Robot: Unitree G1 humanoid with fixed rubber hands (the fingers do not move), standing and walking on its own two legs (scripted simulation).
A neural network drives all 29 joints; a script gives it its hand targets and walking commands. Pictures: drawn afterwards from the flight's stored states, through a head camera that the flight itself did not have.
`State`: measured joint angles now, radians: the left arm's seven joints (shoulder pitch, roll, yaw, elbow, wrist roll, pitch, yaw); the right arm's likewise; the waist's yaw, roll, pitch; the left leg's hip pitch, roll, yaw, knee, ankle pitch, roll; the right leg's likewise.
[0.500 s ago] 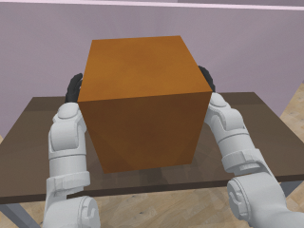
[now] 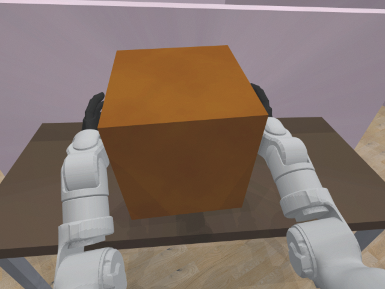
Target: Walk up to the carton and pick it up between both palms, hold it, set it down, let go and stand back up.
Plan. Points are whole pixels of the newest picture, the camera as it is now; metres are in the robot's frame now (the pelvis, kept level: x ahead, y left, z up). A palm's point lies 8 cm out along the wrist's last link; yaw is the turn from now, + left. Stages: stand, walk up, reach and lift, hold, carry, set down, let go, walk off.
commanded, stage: hold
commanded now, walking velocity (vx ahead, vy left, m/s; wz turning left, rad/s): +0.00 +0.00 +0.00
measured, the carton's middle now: (180, 130) +0.39 +0.01 +0.18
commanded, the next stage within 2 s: none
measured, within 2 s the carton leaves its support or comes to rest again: neither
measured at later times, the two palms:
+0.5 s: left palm (95, 133) +0.36 +0.17 +0.20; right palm (260, 121) +0.37 -0.16 +0.22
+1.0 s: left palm (94, 133) +0.35 +0.17 +0.21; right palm (261, 122) +0.36 -0.16 +0.21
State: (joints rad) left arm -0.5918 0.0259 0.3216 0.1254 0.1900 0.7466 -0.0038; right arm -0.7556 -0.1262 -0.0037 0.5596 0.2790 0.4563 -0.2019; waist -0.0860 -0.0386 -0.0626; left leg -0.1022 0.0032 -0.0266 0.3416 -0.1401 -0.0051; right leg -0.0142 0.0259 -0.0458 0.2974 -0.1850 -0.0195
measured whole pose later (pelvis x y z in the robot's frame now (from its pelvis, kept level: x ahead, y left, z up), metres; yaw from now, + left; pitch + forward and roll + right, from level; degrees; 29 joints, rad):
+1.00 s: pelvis +0.00 +0.00 +0.00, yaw +0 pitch -6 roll -1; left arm -0.59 0.02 0.32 0.12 0.19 0.75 0.00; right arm -0.75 -0.13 0.00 0.55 0.28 0.46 -0.20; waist -0.08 -0.03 -0.06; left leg -0.11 0.00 -0.02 0.34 -0.14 0.00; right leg -0.02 0.03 -0.04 0.30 -0.18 -0.02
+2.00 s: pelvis +0.00 +0.00 +0.00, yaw +0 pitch -5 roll -1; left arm -0.60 0.04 0.32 0.16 0.18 0.74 0.00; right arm -0.76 -0.13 0.00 0.58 0.28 0.46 -0.20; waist -0.08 -0.04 -0.08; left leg -0.12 0.00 -0.02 0.35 -0.14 0.00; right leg -0.03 0.03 -0.04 0.30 -0.18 -0.02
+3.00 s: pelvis +0.00 +0.00 +0.00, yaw +0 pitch -4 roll -1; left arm -0.61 0.04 0.31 0.17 0.17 0.74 0.01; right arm -0.78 -0.14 0.00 0.59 0.29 0.48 -0.21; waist -0.08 -0.03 -0.10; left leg -0.13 0.00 -0.02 0.35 -0.15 0.00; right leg -0.04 0.03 -0.04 0.29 -0.18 -0.02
